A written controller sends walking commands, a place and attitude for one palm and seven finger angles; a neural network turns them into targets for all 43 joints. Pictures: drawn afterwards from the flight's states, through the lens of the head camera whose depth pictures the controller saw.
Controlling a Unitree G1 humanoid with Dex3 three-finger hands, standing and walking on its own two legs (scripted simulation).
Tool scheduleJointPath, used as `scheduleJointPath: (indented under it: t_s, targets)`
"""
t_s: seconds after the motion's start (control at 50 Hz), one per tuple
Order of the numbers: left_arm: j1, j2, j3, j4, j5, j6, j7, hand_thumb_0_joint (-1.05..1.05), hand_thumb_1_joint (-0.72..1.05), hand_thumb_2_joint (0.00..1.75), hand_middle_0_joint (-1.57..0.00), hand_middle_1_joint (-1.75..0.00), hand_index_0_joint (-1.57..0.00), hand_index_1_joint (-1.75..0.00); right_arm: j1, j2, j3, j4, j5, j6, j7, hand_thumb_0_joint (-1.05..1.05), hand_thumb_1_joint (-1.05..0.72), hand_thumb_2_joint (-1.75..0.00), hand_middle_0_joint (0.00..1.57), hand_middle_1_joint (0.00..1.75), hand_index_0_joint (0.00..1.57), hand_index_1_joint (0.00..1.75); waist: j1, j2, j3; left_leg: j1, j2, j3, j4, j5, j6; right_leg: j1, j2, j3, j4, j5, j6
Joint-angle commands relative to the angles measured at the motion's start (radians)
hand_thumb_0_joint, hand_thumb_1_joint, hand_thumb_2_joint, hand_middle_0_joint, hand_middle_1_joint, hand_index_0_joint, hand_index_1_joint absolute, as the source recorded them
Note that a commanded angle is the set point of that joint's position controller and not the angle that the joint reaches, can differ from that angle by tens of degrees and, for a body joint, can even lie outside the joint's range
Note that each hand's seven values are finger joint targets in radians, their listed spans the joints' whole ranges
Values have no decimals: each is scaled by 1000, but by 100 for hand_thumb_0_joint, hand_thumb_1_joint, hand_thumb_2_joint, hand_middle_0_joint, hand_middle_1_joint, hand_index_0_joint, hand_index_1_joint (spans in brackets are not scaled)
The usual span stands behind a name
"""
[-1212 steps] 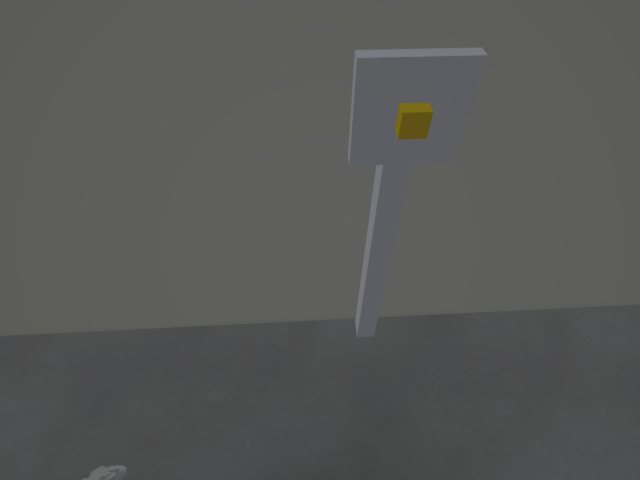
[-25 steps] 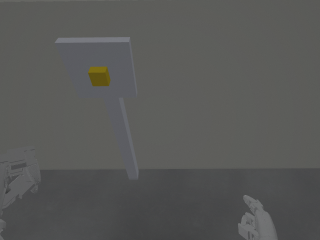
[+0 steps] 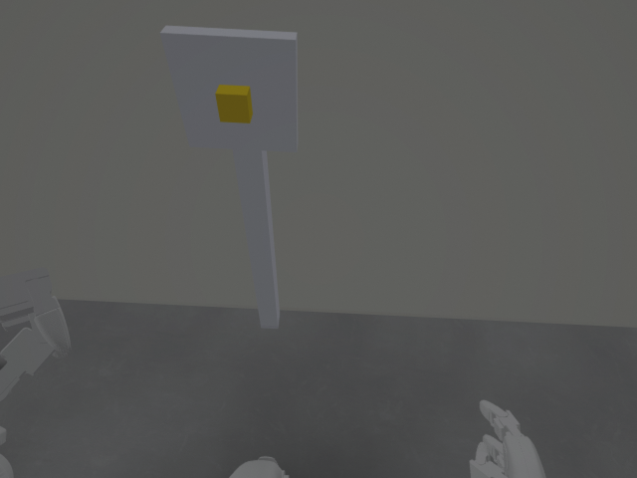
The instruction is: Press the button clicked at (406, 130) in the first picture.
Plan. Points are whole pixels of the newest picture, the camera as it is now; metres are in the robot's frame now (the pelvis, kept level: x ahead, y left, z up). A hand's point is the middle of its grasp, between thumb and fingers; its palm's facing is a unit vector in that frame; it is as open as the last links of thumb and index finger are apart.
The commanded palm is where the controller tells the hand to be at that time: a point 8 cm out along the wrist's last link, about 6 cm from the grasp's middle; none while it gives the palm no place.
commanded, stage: step back with the hand held close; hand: left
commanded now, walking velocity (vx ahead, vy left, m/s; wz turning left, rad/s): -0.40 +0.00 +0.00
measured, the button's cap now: (235, 103) +0.66 +0.20 +0.13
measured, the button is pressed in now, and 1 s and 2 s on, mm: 0 0 0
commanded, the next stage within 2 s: stop stepping back and stand still in 0.20 s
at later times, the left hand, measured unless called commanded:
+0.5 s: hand out of the picture +0.09 +0.26 +0.19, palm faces +0.39 -0.82 -0.42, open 3.1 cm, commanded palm +0.02 +0.29 +0.20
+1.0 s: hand out of the picture +0.04 +0.25 +0.19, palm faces +0.41 -0.79 -0.45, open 3.1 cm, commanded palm -0.02 +0.29 +0.20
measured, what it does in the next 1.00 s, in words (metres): walks backwards: right foot, then left foot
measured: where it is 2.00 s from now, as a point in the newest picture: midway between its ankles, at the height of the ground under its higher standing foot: outside the picture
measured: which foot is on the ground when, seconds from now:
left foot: down 0.00-0.22, up 0.24-0.40, down 0.42-1.00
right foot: down 0.00-0.04, up 0.06-0.20, down 0.22-0.44, up 0.46-0.62, down 0.64-1.00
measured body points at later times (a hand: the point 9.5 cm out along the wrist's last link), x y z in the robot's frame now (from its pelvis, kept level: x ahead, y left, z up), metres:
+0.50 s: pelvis -0.11 +0.01 +0.01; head -0.10 +0.04 +0.46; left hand +0.06 +0.30 +0.21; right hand +0.07 -0.22 -0.05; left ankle -0.07 +0.12 -0.72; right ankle -0.07 -0.12 -0.71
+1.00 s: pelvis -0.15 +0.01 +0.01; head -0.18 +0.01 +0.46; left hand +0.01 +0.29 +0.21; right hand -0.02 -0.24 -0.07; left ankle -0.11 +0.13 -0.72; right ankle -0.14 -0.08 -0.72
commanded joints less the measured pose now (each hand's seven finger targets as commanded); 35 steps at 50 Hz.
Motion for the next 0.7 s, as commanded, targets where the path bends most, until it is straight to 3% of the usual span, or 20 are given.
scheduleJointPath:
  t_s: [0.0, 0.02, 0.06, 0.14, 0.16, 0.18, 0.2, 0.22, 0.26, 0.3, 0.36, 0.4, 0.42, 0.44, 0.46, 0.5, 0.58, 0.6, 0.66, 0.68]
  targets:
    - [-56, 171, 131, -217, -11, -62, 29, 0, 90, 90, -130, -150, -130, -150, -99, -134, -48, -168, 3, -69, -25, 0, -90, -90, 20, 30, 20, 30, -28, 195, -93, -111, 208, -306, -449, -472, 71, 77, 70, -29, 108, -295, -27]
    - [-71, 180, 150, -241, -3, -66, 26, 0, 90, 90, -130, -150, -130, -150, -113, -133, -54, -171, 4, -75, -23, 0, -90, -90, 20, 30, 20, 30, -18, 286, -129, -230, 291, -391, -558, -543, 115, 221, 120, -51, 340, -240, -17]
    - [-39, 208, 179, -221, -8, -80, 21, 0, 90, 90, -130, -150, -130, -150, -106, -109, -68, -161, 0, -86, -13, 0, -90, -90, 20, 30, 20, 30, -16, 213, -155, -175, 301, -344, -499, -360, 139, 178, 112, -7, 450, -292, -33]
    - [38, 176, 141, -199, -34, -80, 7, 0, 90, 90, -130, -150, -130, -150, -123, -101, -65, -150, 7, -101, 21, 0, -90, -90, 20, 30, 20, 30, -8, 286, -104, -114, 215, -169, -452, -302, 60, 210, 102, -95, 99, -334, -68]
    - [54, 186, 137, -196, -44, -78, -2, 0, 90, 90, -130, -150, -130, -150, -124, -91, -56, -137, 3, -99, 28, 0, -90, -90, 20, 30, 20, 30, -4, 216, -102, -62, 174, -138, -388, -244, 25, 193, 78, -76, -88, -328, -82]
    - [41, 200, 135, -203, -45, -76, -11, 0, 90, 90, -130, -150, -130, -150, -112, -85, -59, -126, 7, -91, 32, 0, -90, -90, 20, 30, 20, 30, -11, 74, -101, 47, 99, -61, -204, -172, -21, 75, -20, 53, -273, -313, -119]
    - [12, 247, 155, -218, -40, -77, -5, 0, 90, 90, -130, -150, -130, -150, -108, -72, -54, -118, 5, -73, 31, 0, -90, -90, 20, 30, 20, 30, -11, -174, -115, 130, -10, 14, 132, -98, -70, -101, -251, 369, -427, -277, -197]
    - [-61, 250, 145, -220, -41, -65, 5, 0, 90, 90, -130, -150, -130, -150, -120, -77, -49, -109, -1, -71, 32, 0, -90, -90, 20, 30, 20, 30, 10, -222, -106, 43, -40, -19, 373, -153, -71, -116, -354, 393, -419, -68, -259]
    - [-43, 197, 125, -144, -30, -17, 1, 0, 90, 90, -130, -150, -130, -150, -106, -55, -49, -85, -3, -54, 24, 0, -90, -90, 20, 30, 20, 30, -14, -232, -127, -14, -7, -61, 454, -148, -55, -34, -270, 245, -297, 198, -230]
    - [-34, 178, 112, -139, -20, -14, -2, 0, 90, 90, -130, -150, -130, -150, -130, -54, -29, -112, -3, -46, 9, 0, -90, -90, 20, 30, 20, 30, -23, -199, -122, 59, 13, -24, 234, -128, -42, 48, -208, 140, -207, 419, -185]
    - [-24, 178, 120, -183, -20, -19, 6, 0, 90, 90, -130, -150, -130, -150, -93, -90, -25, -118, -1, -65, -9, 0, -90, -90, 20, 30, 20, 30, -34, -16, -162, 239, 1, 4, -292, 75, -13, 113, -109, 79, -81, 241, -106]
    - [-33, 194, 116, -279, -13, -43, 11, 0, 90, 90, -130, -150, -130, -150, -72, -127, -47, -154, 4, -95, -3, 0, -90, -90, 20, 30, 20, 30, 2, 220, -218, 340, 236, -231, -363, 333, 55, 51, 18, -4, 57, -126, -36]
    - [-31, 198, 115, -269, -18, -42, 6, 0, 90, 90, -130, -150, -130, -150, -70, -135, -58, -153, 15, -107, 6, 0, -90, -90, 20, 30, 20, 30, 0, 145, -227, 364, 261, -235, -368, 321, 77, 32, 55, -12, 103, -233, -32]
    - [19, 218, 155, -269, -41, -38, 1, 0, 90, 90, -130, -150, -130, -150, -78, -101, -50, -146, -1, -124, 5, 0, -90, -90, 20, 30, 20, 30, -10, 275, -235, 354, 283, -325, -470, 136, 69, -31, 63, -19, 213, -320, -27]
    - [-8, 200, 138, -301, -34, -31, 2, 0, 90, 90, -130, -150, -130, -150, -78, -83, -42, -139, -5, -125, 9, 0, -90, -90, 20, 30, 20, 30, -31, 272, -173, 280, 298, -380, -516, 23, 65, -16, 49, 8, 292, -311, -30]
    - [58, 158, 108, -254, -16, -11, 10, 0, 90, 90, -130, -150, -130, -150, -81, -89, -39, -129, 6, -120, 25, 0, -90, -90, 20, 30, 20, 30, -28, 151, -123, 199, 265, -259, -481, -91, 96, 51, 25, -8, 200, -250, -33]
    - [65, 150, 80, -171, -6, 27, 12, 0, 90, 90, -130, -150, -130, -150, -109, -110, -38, -142, 10, -77, 21, 0, -90, -90, 20, 30, 20, 30, -32, 180, -57, -54, 143, -100, -475, -382, 23, 333, 70, -128, -109, -236, -62]
    - [23, 167, 81, -181, -4, 30, 9, 0, 90, 90, -130, -150, -130, -150, -116, -108, -43, -147, 6, -66, 16, 0, -90, -90, 20, 30, 20, 30, -36, 126, -49, -32, 98, -59, -382, -346, 8, 305, 45, -81, -196, -266, -84]
    - [-46, 212, 118, -191, -25, 34, 10, 0, 90, 90, -130, -150, -130, -150, -95, -98, -52, -128, 5, -44, 13, 0, -90, -90, 20, 30, 20, 30, -19, -205, -93, 3, -15, -8, 175, -114, -17, 115, -272, 407, -431, -506, -249]
    - [-52, 190, 107, -167, -22, 28, 11, 0, 90, 90, -130, -150, -130, -150, -73, -103, -54, -111, 2, -50, 12, 0, -90, -90, 20, 30, 20, 30, -29, -196, -88, -1, -5, -24, 273, -106, -17, 94, -278, 379, -424, -471, -260]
